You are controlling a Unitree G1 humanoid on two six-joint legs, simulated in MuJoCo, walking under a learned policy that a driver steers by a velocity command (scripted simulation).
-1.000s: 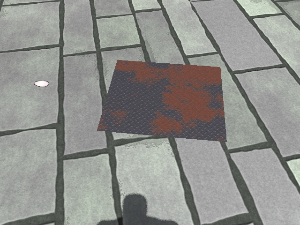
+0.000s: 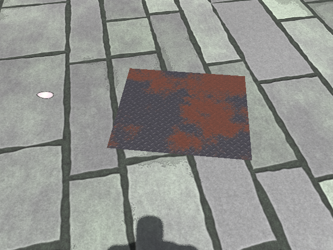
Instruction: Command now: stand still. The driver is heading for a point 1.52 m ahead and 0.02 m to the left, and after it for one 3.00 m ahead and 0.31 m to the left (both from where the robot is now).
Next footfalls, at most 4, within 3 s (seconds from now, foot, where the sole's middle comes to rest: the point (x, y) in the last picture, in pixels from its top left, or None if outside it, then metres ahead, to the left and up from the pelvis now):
1.00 left None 0.31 0.21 -0.77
1.50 right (168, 246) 0.51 0.03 -0.77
1.74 left None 0.42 0.26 -0.77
2.12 right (172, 232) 0.57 0.01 -0.77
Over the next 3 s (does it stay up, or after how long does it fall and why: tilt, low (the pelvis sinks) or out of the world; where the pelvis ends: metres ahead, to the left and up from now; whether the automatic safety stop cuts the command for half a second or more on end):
stays up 0.64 0.16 -0.01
